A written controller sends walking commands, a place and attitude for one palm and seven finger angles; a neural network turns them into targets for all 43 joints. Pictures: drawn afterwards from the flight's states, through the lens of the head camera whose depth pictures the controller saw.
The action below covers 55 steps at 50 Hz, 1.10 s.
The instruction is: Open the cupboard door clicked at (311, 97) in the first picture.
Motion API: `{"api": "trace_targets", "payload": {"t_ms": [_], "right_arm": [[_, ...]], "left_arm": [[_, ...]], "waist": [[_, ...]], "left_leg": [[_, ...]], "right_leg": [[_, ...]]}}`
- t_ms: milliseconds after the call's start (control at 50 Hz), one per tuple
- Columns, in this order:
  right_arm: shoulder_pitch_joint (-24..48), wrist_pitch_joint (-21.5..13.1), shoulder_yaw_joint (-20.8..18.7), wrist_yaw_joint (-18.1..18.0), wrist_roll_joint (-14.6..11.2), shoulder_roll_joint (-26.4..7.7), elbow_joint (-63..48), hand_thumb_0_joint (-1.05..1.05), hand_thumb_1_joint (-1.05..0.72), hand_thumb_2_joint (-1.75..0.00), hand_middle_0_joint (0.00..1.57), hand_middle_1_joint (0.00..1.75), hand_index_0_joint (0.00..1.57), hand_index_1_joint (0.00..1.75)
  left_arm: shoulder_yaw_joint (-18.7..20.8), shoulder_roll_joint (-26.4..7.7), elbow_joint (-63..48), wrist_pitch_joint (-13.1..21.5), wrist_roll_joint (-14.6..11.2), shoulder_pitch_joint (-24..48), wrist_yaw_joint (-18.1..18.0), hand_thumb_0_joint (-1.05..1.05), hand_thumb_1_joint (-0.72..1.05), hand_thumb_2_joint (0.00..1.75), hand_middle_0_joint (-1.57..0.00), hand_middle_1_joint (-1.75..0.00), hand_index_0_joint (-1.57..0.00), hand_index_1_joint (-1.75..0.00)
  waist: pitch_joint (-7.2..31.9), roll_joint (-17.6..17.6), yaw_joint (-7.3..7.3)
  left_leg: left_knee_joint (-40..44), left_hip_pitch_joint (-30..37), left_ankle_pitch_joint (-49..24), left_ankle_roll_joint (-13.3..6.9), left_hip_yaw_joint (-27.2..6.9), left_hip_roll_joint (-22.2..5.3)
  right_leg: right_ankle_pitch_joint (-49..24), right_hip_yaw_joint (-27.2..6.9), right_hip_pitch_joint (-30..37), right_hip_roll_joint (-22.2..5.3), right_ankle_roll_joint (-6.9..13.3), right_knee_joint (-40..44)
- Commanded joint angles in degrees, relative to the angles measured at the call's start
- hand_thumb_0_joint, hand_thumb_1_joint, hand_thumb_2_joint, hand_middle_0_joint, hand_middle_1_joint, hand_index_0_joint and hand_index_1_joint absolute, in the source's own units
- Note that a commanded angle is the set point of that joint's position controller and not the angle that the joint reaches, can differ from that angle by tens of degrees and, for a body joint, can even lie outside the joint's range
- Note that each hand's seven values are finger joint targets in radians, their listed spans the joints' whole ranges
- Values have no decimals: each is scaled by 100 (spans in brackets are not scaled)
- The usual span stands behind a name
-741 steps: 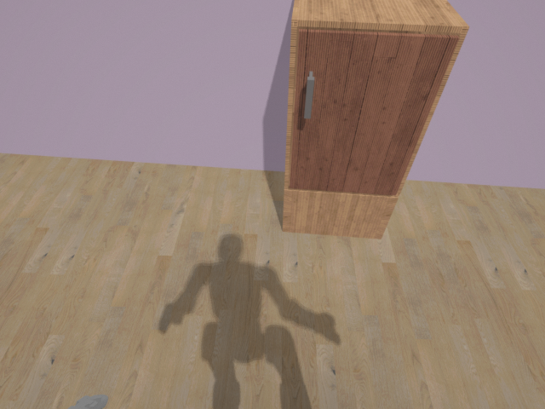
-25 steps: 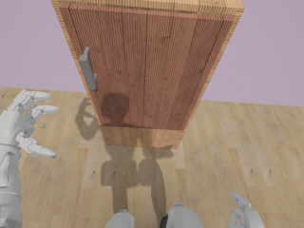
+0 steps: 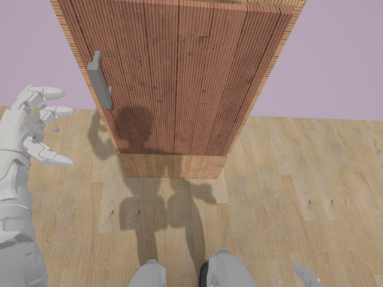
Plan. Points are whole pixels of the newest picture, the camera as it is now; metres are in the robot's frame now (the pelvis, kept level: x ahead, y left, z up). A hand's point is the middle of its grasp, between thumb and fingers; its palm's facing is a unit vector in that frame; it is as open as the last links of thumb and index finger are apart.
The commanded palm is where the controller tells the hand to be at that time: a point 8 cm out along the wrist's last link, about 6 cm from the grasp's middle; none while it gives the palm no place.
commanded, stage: move the hooked fingers beside the handle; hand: left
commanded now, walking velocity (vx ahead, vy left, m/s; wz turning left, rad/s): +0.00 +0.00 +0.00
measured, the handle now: (102, 81) +0.54 +0.21 +0.05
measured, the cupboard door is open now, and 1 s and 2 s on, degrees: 0 0 0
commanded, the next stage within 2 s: slide the fingers in behind the handle in 1.52 s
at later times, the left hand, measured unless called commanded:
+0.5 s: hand (67, 103) +0.47 +0.27 +0.05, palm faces +0.00 -1.00 -0.02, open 14.0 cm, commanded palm +0.46 +0.31 +0.05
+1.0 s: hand (70, 92) +0.51 +0.28 +0.04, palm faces +0.00 -1.00 -0.01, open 14.0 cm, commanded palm +0.49 +0.31 +0.05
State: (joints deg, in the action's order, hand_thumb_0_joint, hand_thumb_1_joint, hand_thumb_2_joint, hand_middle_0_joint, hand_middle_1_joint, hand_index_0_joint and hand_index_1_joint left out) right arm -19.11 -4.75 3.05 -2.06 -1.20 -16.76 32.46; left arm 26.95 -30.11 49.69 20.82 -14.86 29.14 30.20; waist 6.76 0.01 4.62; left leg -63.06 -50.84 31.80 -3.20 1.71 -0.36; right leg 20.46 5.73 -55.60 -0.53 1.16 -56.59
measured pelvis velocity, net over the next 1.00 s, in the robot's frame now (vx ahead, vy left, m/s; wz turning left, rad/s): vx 0.00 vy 0.00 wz -0.04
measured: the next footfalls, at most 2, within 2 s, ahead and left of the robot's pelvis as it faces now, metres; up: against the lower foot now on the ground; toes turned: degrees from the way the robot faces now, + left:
none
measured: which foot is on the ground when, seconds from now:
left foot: down 0.00-1.00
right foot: down 0.00-1.00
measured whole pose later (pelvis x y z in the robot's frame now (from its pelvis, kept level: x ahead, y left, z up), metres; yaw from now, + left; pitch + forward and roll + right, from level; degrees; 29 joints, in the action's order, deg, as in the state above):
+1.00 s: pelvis +0.00 +0.00 -0.02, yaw -2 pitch +27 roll -5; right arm -22.5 4.9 4.8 -0.3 0.3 -17.2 31.8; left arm 32.8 -43.8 67.6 20.8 -7.3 49.9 29.3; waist 5.5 -0.6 11.2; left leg -67.6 -61.3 33.4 -3.4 1.2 -2.1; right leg 20.3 6.2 -65.3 1.1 1.2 -58.7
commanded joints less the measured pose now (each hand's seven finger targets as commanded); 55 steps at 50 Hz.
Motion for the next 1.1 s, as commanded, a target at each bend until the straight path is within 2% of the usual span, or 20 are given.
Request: {"api": "trace_targets", "payload": {"t_ms": [0, 100, 160, 220, 280, 320, 380, 420, 480, 540, 600, 700, 740, 780, 820, 860, 920, 980, 1020, 1080], "right_arm": [[-594, -43, -423, -31, 21, -1021, -491, 0, -90, -90, 20, 30, 20, 30], [-691, 108, -421, -7, 45, -1021, -430, 0, -90, -90, 20, 30, 20, 30], [-707, 202, -387, -19, 51, -1043, -400, 0, -90, -90, 20, 30, 20, 30], [-762, 267, -383, -31, 69, -1060, -339, 0, -90, -90, 20, 30, 20, 30], [-876, 352, -399, -18, 91, -1093, -299, 0, -90, -90, 20, 30, 20, 30], [-892, 396, -403, -4, 94, -1069, -246, 0, -90, -90, 20, 30, 20, 30], [-953, 493, -357, -24, 98, -1116, -215, 0, -90, -90, 20, 30, 20, 30], [-980, 532, -340, -19, 121, -1123, -216, 0, -90, -90, 20, 30, 20, 30], [-1063, 592, -331, -9, 139, -1134, -231, 0, -90, -90, 20, 30, 20, 30], [-1080, 624, -302, -8, 155, -1170, -242, 0, -90, -90, 20, 30, 20, 30], [-1147, 683, -257, -11, 163, -1190, -263, 0, -90, -90, 20, 30, 20, 30], [-1263, 751, -243, 1, 180, -1227, -220, 0, -90, -90, 20, 30, 20, 30], [-1278, 776, -218, 4, 177, -1240, -256, 0, -90, -90, 20, 30, 20, 30], [-1310, 799, -231, 21, 189, -1254, -304, 0, -90, -90, 20, 30, 20, 30], [-1349, 854, -263, 75, 185, -1219, -331, 0, -90, -90, 20, 30, 20, 30], [-1353, 881, -289, 97, 179, -1211, -334, 0, -90, -90, 20, 30, 20, 30], [-1327, 901, -285, 105, 171, -1221, -300, 0, -90, -90, 20, 30, 20, 30], [-1359, 903, -309, 104, 204, -1230, -272, 0, -90, -90, 20, 30, 20, 30], [-1370, 917, -321, 133, 205, -1175, -244, 0, -90, -90, 20, 30, 20, 30], [-1377, 935, -339, 137, 202, -1172, -209, 0, -90, -90, 20, 30, 20, 30]], "left_arm": [[458, -1880, -828, 356, 39, 1904, -133, 0, -50, 30, -30, -120, -30, -120], [397, -1897, -676, 501, 103, 2347, -153, 0, -50, 30, -30, -120, -30, -120], [475, -2052, -155, 489, 144, 2596, -150, 0, -50, 30, -30, -120, -30, -120], [338, -2135, -156, 562, 291, 3142, -120, 0, -50, 30, -30, -120, -30, -120], [498, -2386, -142, 640, 307, 3242, -99, 0, -50, 30, -30, -120, -30, -120], [261, -2070, -31, 624, 283, 3382, -96, 0, -50, 30, -30, -120, -30, -120], [443, -2425, 421, 523, 377, 3490, -104, 0, -50, 30, -30, -120, -30, -120], [413, -2504, 437, 493, 461, 3726, -151, 0, -50, 30, -30, -120, -30, -120], [473, -2687, 418, 538, 537, 3926, -199, 0, -50, 30, -30, -120, -30, -120], [695, -3034, 689, 522, 582, 4030, -250, 0, -50, 30, -30, -120, -30, -120], [684, -3244, 827, 465, 710, 4156, -199, 0, -50, 30, -30, -120, -30, -120], [642, -3301, 882, 416, 711, 4569, -136, 0, -50, 30, -30, -120, -30, -120], [740, -3435, 1123, 315, 735, 4287, -117, 0, -50, 30, -30, -120, -30, -120], [842, -3568, 928, 320, 734, 4183, -72, 0, -50, 30, -30, -120, -30, -120], [741, -3358, 676, 331, 733, 4005, -50, 0, -50, 30, -30, -120, -30, -120], [692, -3136, 646, 345, 599, 4033, -33, 0, -50, 30, -30, -120, -30, -120], [751, -3217, 679, 308, 610, 4033, -84, 0, -50, 30, -30, -120, -30, -120], [905, -3492, 264, 423, 686, 4278, -177, 0, -50, 30, -30, -120, -30, -120], [681, -3101, 188, 465, 671, 4155, -212, 0, -50, 30, -30, -120, -30, -120], [659, -2970, 199, 454, 589, 4037, -209, 0, -50, 30, -30, -120, -30, -120]], "waist": [[2340, -688, -77], [2477, -797, 6], [2164, -575, 112], [2334, -814, 193], [2729, -1050, 148], [2657, -991, 270], [2445, -804, 311], [2393, -942, 348], [2722, -1104, 368], [2643, -870, 446], [2679, -1100, 446], [2918, -1209, 635], [2762, -956, 610], [3006, -1180, 498], [3237, -1421, 446], [3081, -1332, 540], [2885, -1137, 545], [3181, -1531, 471], [3161, -1652, 497], [3169, -1547, 519]], "left_leg": [[1007, 818, -2737, 402, -488, -58], [916, 1001, -3145, 436, -530, -103], [863, 522, -2576, 321, -460, -71], [866, 643, -2497, 325, -508, -75], [768, 1039, -3132, 418, -579, -114], [734, 1044, -3097, 400, -590, -121], [715, 674, -2901, 342, -580, -111], [712, 543, -2616, 303, -556, -93], [635, 687, -2844, 327, -576, -102], [545, 194, -2461, 211, -511, -79], [541, 183, -2520, 219, -531, -80], [389, 328, -2723, 208, -589, -128], [391, 11, -2550, 155, -558, -115], [408, 215, -2831, 199, -574, -134], [400, 632, -3284, 259, -608, -170], [379, 753, -3457, 282, -644, -193], [430, 467, -2997, 223, -599, -175], [430, 830, -3357, 316, -656, -192], [425, 1222, -3787, 392, -713, -224], [421, 1375, -4060, 418, -743, -254]], "right_leg": [[-1073, -358, 1786, 201, 81, 300], [-1261, -345, 1676, 224, 70, 247], [-1126, -387, 1680, 245, 79, 255], [-1040, -390, 1554, 216, 63, 245], [-1235, -358, 1462, 249, 79, 164], [-1217, -353, 1344, 245, 44, 207], [-1246, -363, 1398, 251, 58, 180], [-1132, -385, 1364, 234, 52, 200], [-1244, -391, 1344, 253, 60, 133], [-1257, -477, 1559, 251, 40, 150], [-1299, -463, 1528, 257, 60, 106], [-1376, -435, 1273, 273, 37, 56], [-1369, -449, 1418, 274, 27, 73], [-1526, -423, 1458, 282, 51, 8], [-1606, -387, 1306, 289, 46, 7], [-1615, -335, 1119, 326, 53, 11], [-1450, -372, 1228, 321, 22, 87], [-1501, -346, 1178, 327, 53, 29], [-1514, -286, 967, 336, 43, 69], [-1629, -260, 965, 357, 42, 93]]}}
